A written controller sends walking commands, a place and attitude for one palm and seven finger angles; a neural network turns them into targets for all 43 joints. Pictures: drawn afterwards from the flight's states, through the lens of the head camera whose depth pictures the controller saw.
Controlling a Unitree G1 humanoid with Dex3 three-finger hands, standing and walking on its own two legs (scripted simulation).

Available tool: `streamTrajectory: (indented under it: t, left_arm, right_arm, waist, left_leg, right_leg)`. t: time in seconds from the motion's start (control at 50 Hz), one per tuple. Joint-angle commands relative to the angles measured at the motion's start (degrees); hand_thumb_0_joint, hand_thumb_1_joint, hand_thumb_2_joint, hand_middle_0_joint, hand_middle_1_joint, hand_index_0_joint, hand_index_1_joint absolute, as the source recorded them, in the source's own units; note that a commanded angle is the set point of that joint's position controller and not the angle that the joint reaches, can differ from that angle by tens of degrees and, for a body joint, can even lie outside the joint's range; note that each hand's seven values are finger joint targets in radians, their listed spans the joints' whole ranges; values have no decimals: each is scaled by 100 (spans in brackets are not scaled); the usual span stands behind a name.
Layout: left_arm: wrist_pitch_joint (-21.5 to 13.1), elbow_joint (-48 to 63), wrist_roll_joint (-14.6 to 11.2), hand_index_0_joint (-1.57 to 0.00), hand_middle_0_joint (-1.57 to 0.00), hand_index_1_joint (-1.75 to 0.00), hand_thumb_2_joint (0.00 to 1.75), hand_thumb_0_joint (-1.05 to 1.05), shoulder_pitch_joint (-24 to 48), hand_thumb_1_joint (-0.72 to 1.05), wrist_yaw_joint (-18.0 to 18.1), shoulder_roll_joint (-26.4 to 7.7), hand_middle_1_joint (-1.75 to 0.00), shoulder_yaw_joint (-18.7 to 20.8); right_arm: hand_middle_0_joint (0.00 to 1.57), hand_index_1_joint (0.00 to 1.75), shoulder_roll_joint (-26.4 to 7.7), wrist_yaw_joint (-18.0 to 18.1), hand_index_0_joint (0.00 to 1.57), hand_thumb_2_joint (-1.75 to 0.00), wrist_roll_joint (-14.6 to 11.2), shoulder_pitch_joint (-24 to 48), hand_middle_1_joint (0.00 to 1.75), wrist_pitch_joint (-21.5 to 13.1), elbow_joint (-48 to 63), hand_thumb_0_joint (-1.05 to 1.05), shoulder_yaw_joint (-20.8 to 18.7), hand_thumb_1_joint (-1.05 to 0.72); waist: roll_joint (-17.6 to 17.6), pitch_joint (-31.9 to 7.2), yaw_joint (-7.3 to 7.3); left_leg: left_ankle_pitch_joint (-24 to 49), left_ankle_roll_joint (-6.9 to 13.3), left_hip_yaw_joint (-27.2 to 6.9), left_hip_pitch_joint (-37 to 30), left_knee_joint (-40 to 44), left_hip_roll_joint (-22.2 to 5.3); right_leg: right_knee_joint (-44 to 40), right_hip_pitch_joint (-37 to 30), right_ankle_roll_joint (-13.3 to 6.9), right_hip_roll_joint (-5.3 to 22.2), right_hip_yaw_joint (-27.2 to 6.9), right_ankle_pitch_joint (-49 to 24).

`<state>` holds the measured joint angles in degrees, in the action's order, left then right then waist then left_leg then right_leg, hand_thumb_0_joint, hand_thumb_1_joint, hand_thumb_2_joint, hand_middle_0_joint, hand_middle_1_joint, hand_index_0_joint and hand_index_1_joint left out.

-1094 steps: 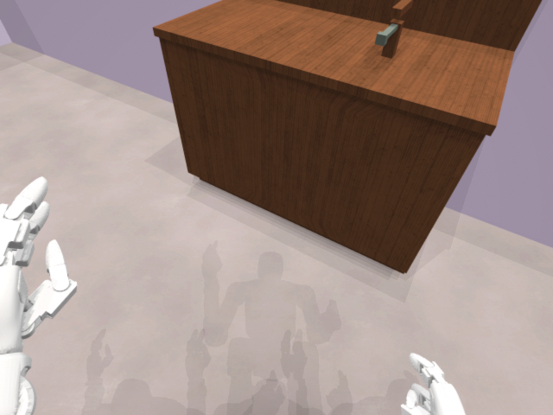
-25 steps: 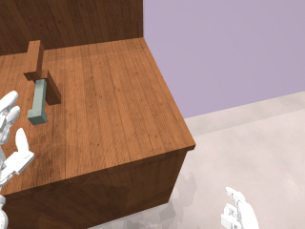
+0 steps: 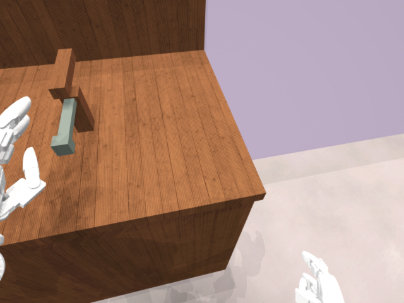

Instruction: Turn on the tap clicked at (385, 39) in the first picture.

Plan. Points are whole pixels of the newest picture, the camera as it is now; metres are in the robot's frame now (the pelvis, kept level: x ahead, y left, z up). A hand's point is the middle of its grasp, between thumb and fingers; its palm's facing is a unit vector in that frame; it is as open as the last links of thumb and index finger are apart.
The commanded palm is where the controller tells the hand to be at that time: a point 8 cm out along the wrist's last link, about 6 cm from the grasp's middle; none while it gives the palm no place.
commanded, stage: come to a stop and stand still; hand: left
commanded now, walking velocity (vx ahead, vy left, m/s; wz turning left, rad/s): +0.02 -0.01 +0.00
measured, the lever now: (63, 145) +0.33 +0.30 +0.13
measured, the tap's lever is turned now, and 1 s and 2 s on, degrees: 0 0 0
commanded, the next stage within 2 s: look again from close up in 0.86 s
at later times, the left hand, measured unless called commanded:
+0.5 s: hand out of the picture +0.21 +0.32 +0.17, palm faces +0.43 -0.84 -0.33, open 7.4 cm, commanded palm +0.15 +0.34 +0.18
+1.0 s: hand out of the picture +0.23 +0.33 +0.17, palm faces +0.38 -0.86 -0.34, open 7.4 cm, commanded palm +0.17 +0.36 +0.18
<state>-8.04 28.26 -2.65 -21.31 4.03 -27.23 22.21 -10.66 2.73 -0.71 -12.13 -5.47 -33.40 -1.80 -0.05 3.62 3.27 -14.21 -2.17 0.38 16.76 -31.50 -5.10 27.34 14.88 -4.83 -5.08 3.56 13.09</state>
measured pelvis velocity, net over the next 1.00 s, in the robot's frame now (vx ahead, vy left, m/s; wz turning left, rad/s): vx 0.00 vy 0.08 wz -0.01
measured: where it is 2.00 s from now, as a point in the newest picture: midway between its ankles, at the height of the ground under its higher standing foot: outside the picture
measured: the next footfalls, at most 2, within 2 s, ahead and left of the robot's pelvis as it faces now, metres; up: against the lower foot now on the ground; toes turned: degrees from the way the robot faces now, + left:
none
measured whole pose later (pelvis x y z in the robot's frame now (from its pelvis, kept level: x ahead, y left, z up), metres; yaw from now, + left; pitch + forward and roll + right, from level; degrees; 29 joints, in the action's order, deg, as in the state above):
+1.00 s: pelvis +0.00 +0.08 +0.01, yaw -1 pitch -2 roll -1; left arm -11.8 27.6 -1.9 -23.4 6.3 -20.0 19.9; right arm -11.0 1.0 -0.8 -11.0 -7.2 -32.7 0.4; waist 1.8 4.1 1.8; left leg -14.2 3.9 3.0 11.7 -27.3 2.0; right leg 24.0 10.6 2.0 1.1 0.1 11.7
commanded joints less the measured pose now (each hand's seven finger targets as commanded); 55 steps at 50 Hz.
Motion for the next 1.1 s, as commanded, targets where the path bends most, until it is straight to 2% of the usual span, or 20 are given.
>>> streamTrajectory:
  t: [0.0, 0.02, 0.04, 0.08, 0.1, 0.12, 0.16, 0.2, 0.22, 0.26, 0.3, 0.34, 0.42, 0.52, 0.6, 0.64, 0.7, 0.78, 0.9, 1.08]
  left_arm:
    - [-612, -941, -210, -20, -20, -30, 90, 0, 495, 90, -293, -104, -30, 165]
    - [-698, -22, -161, -20, -20, -30, 90, 0, 517, 90, -258, -301, -30, 251]
    - [-776, 559, -195, -20, -20, -30, 90, 0, 463, 90, -219, -213, -30, 124]
    - [-780, 1002, -182, -20, -20, -30, 90, 0, 7, 90, -95, -279, -30, 240]
    - [-742, 1032, -212, -20, -20, -30, 90, 0, -284, 90, 29, -357, -30, 402]
    - [-744, 1103, -172, -20, -20, -30, 90, 0, -299, 90, 114, -603, -30, 714]
    - [-790, 1213, -201, -20, -20, -30, 90, 0, -206, 90, 195, -810, -30, 1027]
    - [-805, 1367, -209, -20, -20, -30, 90, 0, -101, 90, 297, -1053, -30, 1291]
    - [-831, 1323, -213, -20, -20, -30, 90, 0, -58, 90, 307, -773, -30, 1089]
    - [-868, 1192, -172, -20, -20, -30, 90, 0, 81, 90, 303, -593, -30, 896]
    - [-880, 1125, -89, -20, -20, -30, 90, 0, 318, 90, 296, -479, -30, 752]
    - [-841, 847, -5, -20, -20, -30, 90, 0, 443, 90, 272, -266, -30, 518]
    - [-767, 805, 103, -20, -20, -30, 90, 0, 585, 90, 231, 1, -30, 132]
    - [-769, 1003, 129, -20, -20, -30, 90, 0, 566, 90, 264, -135, -30, 282]
    - [-789, 1198, 95, -20, -20, -30, 90, 0, 490, 90, 285, -335, -30, 519]
    - [-786, 1141, 59, -20, -20, -30, 90, 0, 418, 90, 260, -203, -30, 401]
    - [-778, 1205, 71, -20, -20, -30, 90, 0, 452, 90, 269, -218, -30, 391]
    - [-742, 1093, 60, -20, -20, -30, 90, 0, 310, 90, 262, -125, -30, 286]
    - [-722, 1255, 74, -20, -20, -30, 90, 0, 315, 90, 330, -268, -30, 393]
    - [-718, 1089, 12, -20, -20, -30, 90, 0, 37, 90, 343, -228, -30, 386]
  right_arm:
    - [20, 30, -800, -145, 20, -90, -125, -8, 30, -715, 904, 0, -320, -90]
    - [20, 30, -961, -230, 20, -90, -85, -99, 30, -656, 999, 0, -358, -90]
    - [20, 30, -903, -293, 20, -90, -98, 84, 30, -644, 1075, 0, -297, -90]
    - [20, 30, -842, -351, 20, -90, -110, 273, 30, -658, 1160, 0, -246, -90]
    - [20, 30, -762, -359, 20, -90, -144, 432, 30, -655, 1083, 0, -179, -90]
    - [20, 30, -777, -312, 20, -90, -97, 407, 30, -625, 1112, 0, -182, -90]
    - [20, 30, -713, -202, 20, -90, -56, 470, 30, -620, 1126, 0, -141, -90]
    - [20, 30, -706, -97, 20, -90, -15, 517, 30, -566, 1043, 0, -94, -90]
    - [20, 30, -704, -54, 20, -90, 11, 483, 30, -561, 1028, 0, -75, -90]
    - [20, 30, -734, 1, 20, -90, 21, 526, 30, -602, 1015, 0, -61, -90]
    - [20, 30, -735, 12, 20, -90, 3, 588, 30, -647, 970, 0, -21, -90]
    - [20, 30, -757, -12, 20, -90, -33, 469, 30, -704, 942, 0, -21, -90]
    - [20, 30, -773, -121, 20, -90, -33, 399, 30, -782, 877, 0, -11, -90]
    - [20, 30, -757, -181, 20, -90, 14, 423, 30, -743, 840, 0, 2, -90]
    - [20, 30, -701, -176, 20, -90, 4, 496, 30, -680, 834, 0, 12, -90]
    - [20, 30, -693, -175, 20, -90, 10, 460, 30, -639, 872, 0, 6, -90]
    - [20, 30, -687, -169, 20, -90, -13, 507, 30, -602, 870, 0, 15, -90]
    - [20, 30, -729, -171, 20, -90, -17, 437, 30, -526, 928, 0, -37, -90]
    - [20, 30, -737, -133, 20, -90, -44, 580, 30, -465, 941, 0, -33, -90]
    - [20, 30, -760, -90, 20, -90, -32, 500, 30, -436, 943, 0, -67, -90]
  waist:
    - [-390, -1161, -23]
    - [-595, -1410, -85]
    - [-562, -1444, -42]
    - [-168, -1303, 2]
    - [-94, -1281, -20]
    - [327, -1262, -41]
    - [862, -941, -99]
    - [594, -786, -179]
    - [375, -805, -244]
    - [-379, -629, -228]
    - [-750, -539, -200]
    - [-751, -579, -175]
    - [-565, -508, -202]
    - [-284, -658, -220]
    - [-407, -879, -220]
    - [-530, -869, -215]
    - [-654, -846, -219]
    - [-300, -889, -221]
    - [-581, -851, -211]
    - [-212, -886, -217]
  left_leg:
    - [828, 272, 567, -276, -97, 211]
    - [1062, 339, 485, -462, 156, 90]
    - [1364, 428, 328, -544, 261, -54]
    - [1077, 469, 242, -345, 170, -132]
    - [815, 437, 242, -420, 198, -91]
    - [294, 403, 218, -219, 137, 23]
    - [-341, 339, 182, -279, -142, 339]
    - [-371, 319, 54, -576, -52, 376]
    - [-360, 340, -39, -657, 204, 356]
    - [-518, 417, -214, -637, 775, 145]
    - [-967, 507, -478, -162, 1352, -165]
    - [-1214, 582, -614, 306, 1607, -358]
    - [-1028, 547, -640, 378, 1606, -349]
    - [-209, 395, -477, 39, 1343, -133]
    - [622, 286, -336, -346, 1155, -19]
    - [842, 256, -387, -399, 1199, -83]
    - [973, 185, -378, -497, 1240, -84]
    - [1098, 214, -346, -485, 1133, -86]
    - [973, 183, -338, -488, 1209, -40]
    - [757, 293, -321, -446, 1092, 30]
  right_leg:
    - [-148, -812, 527, 1355, -1424, -3810]
    - [96, -869, 684, 1241, -1263, -3457]
    - [257, -824, 840, 1120, -1093, -3001]
    - [148, -700, 896, 978, -1063, -1886]
    - [24, -589, 757, 951, -1013, -1572]
    - [-217, -565, 661, 1010, -1075, -938]
    - [-1035, 40, 440, 1203, -1534, 343]
    - [-1314, 543, 161, 1305, -1665, 1306]
    - [-1202, 527, 133, 1238, -1481, 1460]
    - [-977, 474, 268, 877, -1277, 1305]
    - [-453, -55, 382, 629, -857, 743]
    - [5, -605, 437, 582, -604, 311]
    - [11, -732, 468, 589, -489, 27]
    - [-264, -775, 442, 613, -469, -418]
    - [-313, -853, 415, 645, -472, -932]
    - [-256, -868, 420, 647, -428, -954]
    - [-224, -816, 429, 618, -362, -945]
    - [-334, -955, 427, 689, -409, -1125]
    - [-337, -936, 428, 678, -385, -1033]
    - [-540, -1041, 392, 805, -555, -1224]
